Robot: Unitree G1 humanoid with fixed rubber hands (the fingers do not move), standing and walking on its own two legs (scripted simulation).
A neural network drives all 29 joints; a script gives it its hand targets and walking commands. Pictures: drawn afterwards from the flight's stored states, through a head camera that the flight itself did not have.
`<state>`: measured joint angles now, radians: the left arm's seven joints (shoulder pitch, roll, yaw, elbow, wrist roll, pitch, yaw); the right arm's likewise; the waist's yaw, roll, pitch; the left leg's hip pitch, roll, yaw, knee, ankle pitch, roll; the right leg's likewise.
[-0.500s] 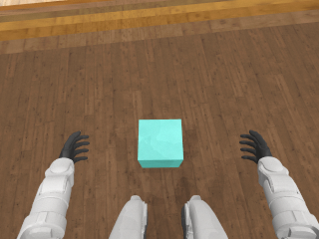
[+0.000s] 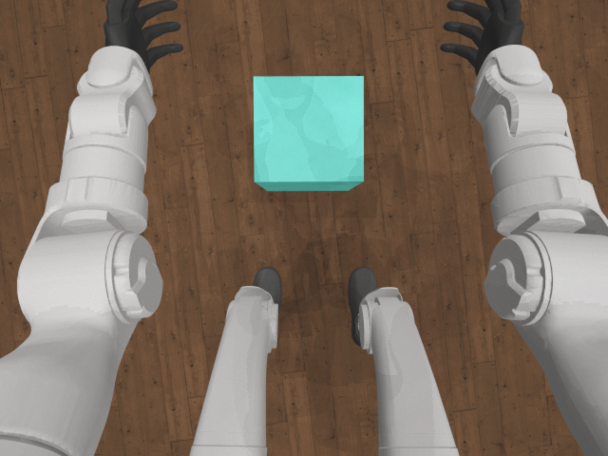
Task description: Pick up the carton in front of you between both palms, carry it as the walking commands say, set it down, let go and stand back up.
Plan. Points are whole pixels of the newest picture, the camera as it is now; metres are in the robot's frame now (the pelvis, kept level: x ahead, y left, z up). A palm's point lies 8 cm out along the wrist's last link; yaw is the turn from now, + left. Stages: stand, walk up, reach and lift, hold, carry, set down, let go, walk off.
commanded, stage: reach and lift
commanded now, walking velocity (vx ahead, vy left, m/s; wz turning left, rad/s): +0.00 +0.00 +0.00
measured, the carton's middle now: (308, 142) +0.53 +0.02 -0.52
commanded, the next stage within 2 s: none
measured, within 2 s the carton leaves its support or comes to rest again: leaves its support in 1.78 s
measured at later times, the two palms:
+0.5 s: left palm (194, 120) +0.52 +0.21 -0.31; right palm (426, 118) +0.53 -0.18 -0.31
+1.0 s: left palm (221, 136) +0.53 +0.20 -0.46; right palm (397, 135) +0.53 -0.17 -0.46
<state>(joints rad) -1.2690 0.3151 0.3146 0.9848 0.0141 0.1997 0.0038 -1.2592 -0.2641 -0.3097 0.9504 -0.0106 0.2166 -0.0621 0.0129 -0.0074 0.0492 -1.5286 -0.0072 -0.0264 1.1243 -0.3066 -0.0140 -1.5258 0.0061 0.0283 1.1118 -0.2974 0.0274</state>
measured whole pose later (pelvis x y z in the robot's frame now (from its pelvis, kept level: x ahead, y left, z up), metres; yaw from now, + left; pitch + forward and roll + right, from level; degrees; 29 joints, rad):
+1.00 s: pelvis -0.02 +0.00 -0.27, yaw +0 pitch +38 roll -1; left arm -1.52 0.41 0.11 1.17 -0.20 0.05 0.09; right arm -1.51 -0.36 -0.10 1.13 0.21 0.06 -0.13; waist 0.02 -0.01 0.41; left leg -2.25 -0.03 -0.04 2.19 -0.59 -0.04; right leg -2.25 0.05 0.05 2.17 -0.58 0.07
